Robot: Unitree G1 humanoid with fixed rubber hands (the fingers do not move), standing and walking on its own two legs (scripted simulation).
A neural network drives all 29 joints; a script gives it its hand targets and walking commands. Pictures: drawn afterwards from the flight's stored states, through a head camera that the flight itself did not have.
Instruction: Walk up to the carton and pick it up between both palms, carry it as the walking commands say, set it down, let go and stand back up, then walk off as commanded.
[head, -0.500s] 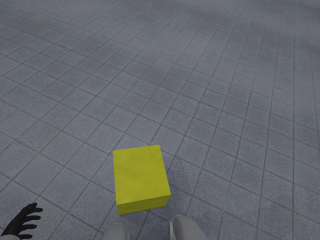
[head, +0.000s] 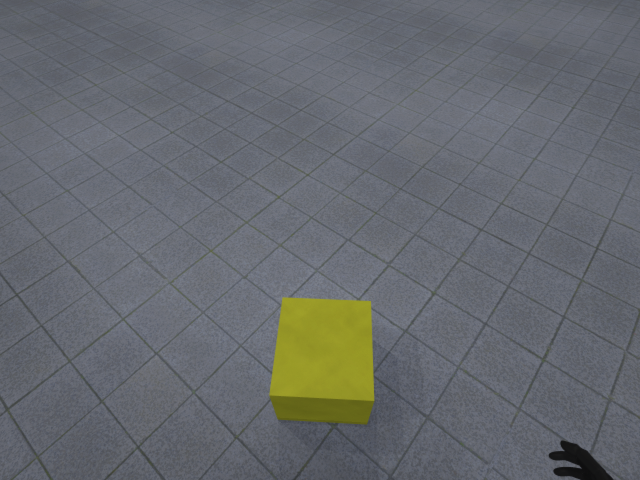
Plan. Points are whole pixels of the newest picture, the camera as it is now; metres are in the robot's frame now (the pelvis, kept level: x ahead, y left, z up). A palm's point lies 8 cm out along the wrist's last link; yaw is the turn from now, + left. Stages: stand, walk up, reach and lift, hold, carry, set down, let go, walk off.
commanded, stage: walk up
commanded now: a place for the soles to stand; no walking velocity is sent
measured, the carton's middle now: (324, 360) +0.53 +0.03 -0.64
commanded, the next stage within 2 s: reach and lift in 1.56 s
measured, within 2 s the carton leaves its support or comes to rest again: neither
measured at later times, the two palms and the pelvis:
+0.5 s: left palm out of the picture +0.13 +0.35 -0.08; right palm (575, 471) +0.17 -0.30 -0.07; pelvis +0.03 +0.02 +0.01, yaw +3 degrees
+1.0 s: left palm out of the picture +0.10 +0.35 -0.09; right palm (570, 460) +0.18 -0.29 -0.07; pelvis +0.04 +0.02 +0.02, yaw +4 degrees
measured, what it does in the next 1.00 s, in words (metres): stands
